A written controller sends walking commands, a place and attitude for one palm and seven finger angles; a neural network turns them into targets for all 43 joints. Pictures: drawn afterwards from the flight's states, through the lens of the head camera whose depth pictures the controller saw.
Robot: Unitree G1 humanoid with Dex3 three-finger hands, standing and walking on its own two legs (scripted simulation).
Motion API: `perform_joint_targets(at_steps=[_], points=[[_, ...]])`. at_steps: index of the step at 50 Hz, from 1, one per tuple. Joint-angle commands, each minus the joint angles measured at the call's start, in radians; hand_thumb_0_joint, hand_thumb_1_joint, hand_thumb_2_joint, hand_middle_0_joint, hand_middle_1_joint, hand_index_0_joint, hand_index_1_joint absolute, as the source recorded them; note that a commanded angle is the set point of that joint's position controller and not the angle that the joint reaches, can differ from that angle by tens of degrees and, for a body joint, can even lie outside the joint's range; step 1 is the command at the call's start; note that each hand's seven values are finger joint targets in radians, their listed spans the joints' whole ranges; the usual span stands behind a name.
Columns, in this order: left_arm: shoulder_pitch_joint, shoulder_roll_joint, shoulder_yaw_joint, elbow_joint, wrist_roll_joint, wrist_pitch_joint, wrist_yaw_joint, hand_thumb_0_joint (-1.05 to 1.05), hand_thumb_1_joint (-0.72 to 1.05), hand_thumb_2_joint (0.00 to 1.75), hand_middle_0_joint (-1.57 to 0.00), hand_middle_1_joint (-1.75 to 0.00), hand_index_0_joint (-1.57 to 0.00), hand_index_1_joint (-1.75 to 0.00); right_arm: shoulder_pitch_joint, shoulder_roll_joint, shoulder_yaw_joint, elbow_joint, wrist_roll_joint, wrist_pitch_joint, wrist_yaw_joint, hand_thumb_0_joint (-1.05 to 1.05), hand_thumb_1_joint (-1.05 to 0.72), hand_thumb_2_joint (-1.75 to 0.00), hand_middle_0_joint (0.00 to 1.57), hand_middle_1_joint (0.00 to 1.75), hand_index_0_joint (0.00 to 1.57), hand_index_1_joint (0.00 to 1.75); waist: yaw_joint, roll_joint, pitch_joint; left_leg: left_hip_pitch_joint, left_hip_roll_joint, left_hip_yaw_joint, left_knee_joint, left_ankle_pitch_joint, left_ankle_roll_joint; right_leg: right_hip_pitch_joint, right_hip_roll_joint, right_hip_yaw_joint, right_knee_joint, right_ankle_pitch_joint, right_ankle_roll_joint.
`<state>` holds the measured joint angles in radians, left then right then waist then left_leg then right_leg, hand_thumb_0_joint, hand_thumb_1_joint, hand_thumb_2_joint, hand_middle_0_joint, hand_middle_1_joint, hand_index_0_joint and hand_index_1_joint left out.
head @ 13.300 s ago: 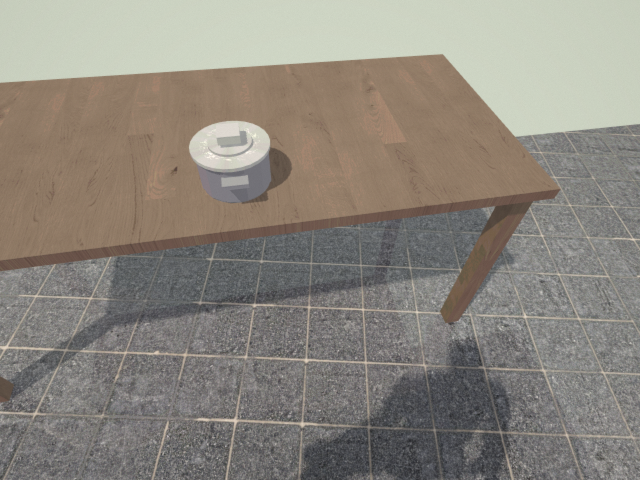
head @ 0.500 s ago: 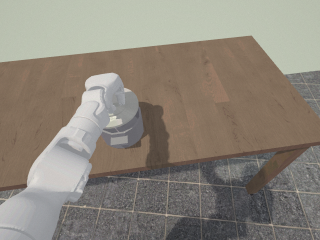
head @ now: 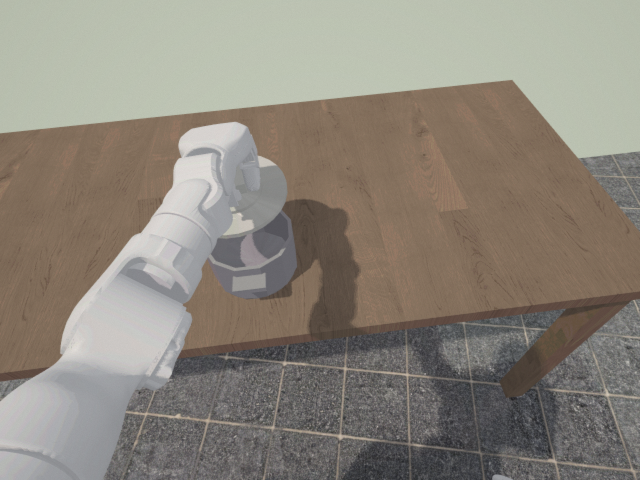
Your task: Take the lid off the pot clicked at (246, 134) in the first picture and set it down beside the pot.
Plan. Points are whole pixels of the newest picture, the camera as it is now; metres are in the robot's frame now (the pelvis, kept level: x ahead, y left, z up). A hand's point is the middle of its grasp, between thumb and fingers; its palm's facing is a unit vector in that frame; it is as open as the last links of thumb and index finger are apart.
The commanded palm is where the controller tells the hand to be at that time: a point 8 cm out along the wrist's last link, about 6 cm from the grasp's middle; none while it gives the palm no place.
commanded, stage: lift the lid straight up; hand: left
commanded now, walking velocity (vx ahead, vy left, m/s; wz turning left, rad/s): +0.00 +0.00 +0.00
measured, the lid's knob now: (228, 180) +0.51 +0.11 +0.09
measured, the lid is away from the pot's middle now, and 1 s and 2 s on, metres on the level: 0.01 0.02 0.11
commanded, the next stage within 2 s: move the lid sideways beside the pot in 0.90 s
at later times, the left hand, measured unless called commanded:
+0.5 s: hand (224, 157) +0.48 +0.10 +0.16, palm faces -0.24 -0.07 -0.97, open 5.2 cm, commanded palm +0.47 +0.10 +0.23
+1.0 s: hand (217, 144) +0.48 +0.11 +0.18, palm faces -0.25 -0.07 -0.97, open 5.2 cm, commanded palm +0.47 +0.11 +0.24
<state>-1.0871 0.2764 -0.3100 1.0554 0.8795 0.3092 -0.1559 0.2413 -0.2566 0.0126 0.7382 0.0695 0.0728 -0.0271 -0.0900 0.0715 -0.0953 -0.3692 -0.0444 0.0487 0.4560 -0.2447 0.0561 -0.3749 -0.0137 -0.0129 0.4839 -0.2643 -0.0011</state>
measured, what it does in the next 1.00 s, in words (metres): stands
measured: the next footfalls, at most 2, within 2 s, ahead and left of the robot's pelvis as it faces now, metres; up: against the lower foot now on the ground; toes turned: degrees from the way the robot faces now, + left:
none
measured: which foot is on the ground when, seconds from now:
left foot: down 0.00-1.00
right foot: down 0.00-1.00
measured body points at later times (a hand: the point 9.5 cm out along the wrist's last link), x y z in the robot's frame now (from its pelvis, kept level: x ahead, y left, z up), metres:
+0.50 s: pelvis +0.00 +0.00 +0.00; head +0.03 -0.04 +0.45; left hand +0.49 +0.10 +0.22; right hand +0.09 -0.26 -0.14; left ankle -0.02 +0.08 -0.74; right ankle -0.02 -0.12 -0.74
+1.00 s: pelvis +0.00 +0.00 +0.00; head +0.03 -0.03 +0.45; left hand +0.49 +0.11 +0.23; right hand +0.09 -0.25 -0.13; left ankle -0.02 +0.08 -0.74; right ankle -0.02 -0.12 -0.74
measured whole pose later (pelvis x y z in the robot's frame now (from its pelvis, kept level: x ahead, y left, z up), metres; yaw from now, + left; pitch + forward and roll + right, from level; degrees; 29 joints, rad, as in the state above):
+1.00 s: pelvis +0.00 +0.00 +0.00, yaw +1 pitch +8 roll +0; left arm -1.21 0.32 -0.31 1.00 0.89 0.33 -0.31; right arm 0.23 -0.27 0.03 0.71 0.07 0.05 -0.03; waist -0.08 0.07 -0.07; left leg -0.33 -0.05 0.04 0.42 -0.22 0.06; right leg -0.33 -0.02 -0.02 0.45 -0.25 0.00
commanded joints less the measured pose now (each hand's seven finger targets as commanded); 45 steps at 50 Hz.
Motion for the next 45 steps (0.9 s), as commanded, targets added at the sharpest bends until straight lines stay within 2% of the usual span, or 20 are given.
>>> perform_joint_targets(at_steps=[1,4,5,8,12,15,18,20,21,23,26,28,30,32,34,35,38,41,43,45], points=[[-0.643,0.238,0.08,-0.242,0.03,-0.008,0.038,0.0,0.63,1.04,-0.69,-1.02,-1.07,-1.17,-0.007,-0.128,-0.036,-0.106,-0.005,-0.045,-0.011,0.0,-0.9,-0.9,0.2,0.3,0.2,0.3,-0.02,-0.092,-0.431,0.274,0.021,-0.066,0.005,0.374,0.016,0.12,0.025,-0.003,-0.022,0.424,-0.028],[-0.611,0.198,0.046,-0.199,0.047,0.008,0.025,0.0,0.63,1.04,-0.69,-1.02,-1.07,-1.17,-0.01,-0.122,-0.034,-0.103,-0.004,-0.042,-0.007,0.0,-0.9,-0.9,0.2,0.3,0.2,0.3,-0.018,-0.095,-0.409,0.277,0.022,-0.066,0.004,0.387,0.013,0.099,0.027,-0.011,-0.024,0.415,-0.028],[-0.62,0.22,0.072,-0.231,0.039,0.001,0.022,0.0,0.63,1.04,-0.69,-1.02,-1.07,-1.17,-0.013,-0.124,-0.033,-0.112,-0.004,-0.045,-0.007,0.0,-0.9,-0.9,0.2,0.3,0.2,0.3,-0.011,-0.112,-0.431,0.269,0.021,-0.068,0.001,0.399,0.014,0.128,0.025,-0.005,-0.024,0.432,-0.029],[-0.627,0.215,0.056,-0.172,0.037,0.026,0.013,0.0,0.63,1.04,-0.69,-1.02,-1.07,-1.17,-0.018,-0.128,-0.029,-0.103,0.0,-0.037,-0.012,0.0,-0.9,-0.9,0.2,0.3,0.2,0.3,-0.023,-0.135,-0.368,0.228,0.018,-0.056,-0.015,0.31,0.017,0.117,0.024,-0.004,-0.037,0.391,-0.024],[-0.69,0.22,0.046,-0.234,0.04,0.013,-0.004,0.0,0.63,1.04,-0.69,-1.02,-1.07,-1.17,-0.02,-0.125,-0.024,-0.113,0.0,-0.049,-0.018,0.0,-0.9,-0.9,0.2,0.3,0.2,0.3,-0.026,-0.107,-0.405,0.26,0.014,-0.061,-0.013,0.327,0.02,0.128,0.021,-0.001,-0.037,0.408,-0.025],[-0.688,0.251,0.079,-0.273,0.04,-0.001,-0.011,0.0,0.63,1.04,-0.69,-1.02,-1.07,-1.17,-0.023,-0.122,-0.027,-0.127,-0.004,-0.059,-0.017,0.0,-0.9,-0.9,0.2,0.3,0.2,0.3,-0.011,-0.096,-0.453,0.286,0.013,-0.067,-0.004,0.386,0.021,0.156,0.019,0.002,-0.032,0.448,-0.029],[-0.663,0.24,0.061,-0.231,0.045,0.022,-0.022,0.0,0.63,1.04,-0.69,-1.02,-1.07,-1.17,-0.025,-0.126,-0.024,-0.118,0.0,-0.048,-0.013,0.0,-0.9,-0.9,0.2,0.3,0.2,0.3,-0.011,-0.118,-0.406,0.254,0.013,-0.058,-0.014,0.358,0.02,0.154,0.018,-0.001,-0.036,0.444,-0.025],[-0.677,0.239,0.073,-0.288,0.035,0.012,-0.031,0.0,0.63,1.04,-0.69,-1.02,-1.07,-1.17,-0.041,-0.121,-0.026,-0.138,-0.003,-0.057,-0.008,0.0,-0.9,-0.9,0.2,0.3,0.2,0.3,0.0,-0.107,-0.443,0.273,0.009,-0.062,-0.003,0.402,0.023,0.177,0.015,0.004,-0.031,0.481,-0.028],[-0.662,0.276,0.096,-0.282,0.037,0.013,-0.034,0.0,0.63,1.04,-0.69,-1.02,-1.07,-1.17,-0.04,-0.124,-0.027,-0.134,-0.005,-0.056,-0.009,0.0,-0.9,-0.9,0.2,0.3,0.2,0.3,0.003,-0.12,-0.454,0.277,0.009,-0.059,0.002,0.402,0.026,0.198,0.015,0.008,-0.03,0.504,-0.025],[-0.662,0.222,0.041,-0.261,0.044,0.029,-0.047,0.0,0.63,1.04,-0.69,-1.02,-1.07,-1.17,-0.046,-0.122,-0.023,-0.131,0.0,-0.046,-0.005,0.0,-0.9,-0.9,0.2,0.3,0.2,0.3,-0.006,-0.124,-0.411,0.263,0.009,-0.059,-0.011,0.382,0.022,0.172,0.015,-0.001,-0.033,0.476,-0.024],[-0.686,0.254,0.067,-0.259,0.039,0.032,-0.057,0.0,0.63,1.04,-0.69,-1.02,-1.07,-1.17,-0.052,-0.13,-0.021,-0.127,0.001,-0.043,-0.008,0.0,-0.9,-0.9,0.2,0.3,0.2,0.3,-0.008,-0.122,-0.384,0.255,0.009,-0.057,-0.015,0.349,0.024,0.162,0.015,0.001,-0.041,0.449,-0.026],[-0.725,0.216,0.026,-0.27,0.037,0.033,-0.064,0.0,0.63,1.04,-0.69,-1.02,-1.07,-1.17,-0.056,-0.123,-0.018,-0.128,0.004,-0.047,-0.011,0.0,-0.9,-0.9,0.2,0.3,0.2,0.3,-0.018,-0.11,-0.379,0.27,0.006,-0.062,-0.021,0.326,0.024,0.142,0.016,-0.003,-0.046,0.418,-0.025],[-0.727,0.275,0.083,-0.281,0.036,0.024,-0.067,0.0,0.63,1.04,-0.69,-1.02,-1.07,-1.17,-0.048,-0.126,-0.018,-0.131,0.001,-0.055,-0.016,0.0,-0.9,-0.9,0.2,0.3,0.2,0.3,-0.008,-0.126,-0.409,0.276,0.007,-0.067,-0.02,0.339,0.025,0.163,0.015,0.003,-0.05,0.424,-0.028],[-0.765,0.247,0.043,-0.272,0.044,0.028,-0.07,0.0,0.63,1.04,-0.69,-1.02,-1.07,-1.17,-0.046,-0.123,-0.015,-0.124,0.002,-0.055,-0.018,0.0,-0.9,-0.9,0.2,0.3,0.2,0.3,-0.02,-0.112,-0.396,0.281,0.007,-0.069,-0.027,0.321,0.022,0.144,0.016,-0.002,-0.05,0.404,-0.026],[-0.767,0.275,0.068,-0.277,0.052,0.027,-0.068,0.0,0.63,1.04,-0.69,-1.02,-1.07,-1.17,-0.047,-0.123,-0.016,-0.127,-0.001,-0.062,-0.015,0.0,-0.9,-0.9,0.2,0.3,0.2,0.3,-0.007,-0.101,-0.421,0.299,0.009,-0.075,-0.023,0.353,0.02,0.153,0.016,-0.001,-0.042,0.419,-0.03],[-0.757,0.248,0.057,-0.288,0.042,0.02,-0.074,0.0,0.63,1.04,-0.69,-1.02,-1.07,-1.17,-0.051,-0.12,-0.016,-0.138,-0.002,-0.066,-0.012,0.0,-0.9,-0.9,0.2,0.3,0.2,0.3,-0.004,-0.091,-0.424,0.296,0.006,-0.075,-0.018,0.378,0.019,0.157,0.014,0.0,-0.043,0.435,-0.033],[-0.685,0.225,0.04,-0.159,0.048,0.058,-0.085,0.0,0.63,1.04,-0.69,-1.02,-1.07,-1.17,-0.048,-0.131,-0.014,-0.116,0.002,-0.045,-0.009,0.0,-0.9,-0.9,0.2,0.3,0.2,0.3,-0.013,-0.146,-0.345,0.24,0.008,-0.063,-0.031,0.312,0.019,0.13,0.016,-0.005,-0.052,0.395,-0.027],[-0.712,0.275,0.079,-0.192,0.043,0.048,-0.097,0.0,0.63,1.04,-0.69,-1.02,-1.07,-1.17,-0.054,-0.136,-0.011,-0.133,-0.003,-0.048,-0.015,0.0,-0.9,-0.9,0.2,0.3,0.2,0.3,-0.007,-0.152,-0.387,0.237,0.002,-0.061,-0.026,0.322,0.026,0.176,0.01,0.006,-0.051,0.434,-0.026],[-0.773,0.248,0.039,-0.234,0.057,0.037,-0.105,0.0,0.63,1.04,-0.69,-1.02,-1.07,-1.17,-0.044,-0.132,-0.014,-0.128,-0.001,-0.048,-0.015,0.0,-0.9,-0.9,0.2,0.3,0.2,0.3,-0.022,-0.127,-0.402,0.274,0.006,-0.068,-0.024,0.347,0.025,0.151,0.013,-0.001,-0.049,0.432,-0.027],[-0.791,0.265,0.068,-0.32,0.048,0.006,-0.106,0.0,0.63,1.04,-0.69,-1.02,-1.07,-1.17,-0.046,-0.124,-0.019,-0.15,-0.007,-0.063,-0.014,0.0,-0.9,-0.9,0.2,0.3,0.2,0.3,-0.008,-0.095,-0.463,0.326,0.009,-0.08,-0.01,0.421,0.025,0.164,0.011,0.003,-0.046,0.463,-0.031]])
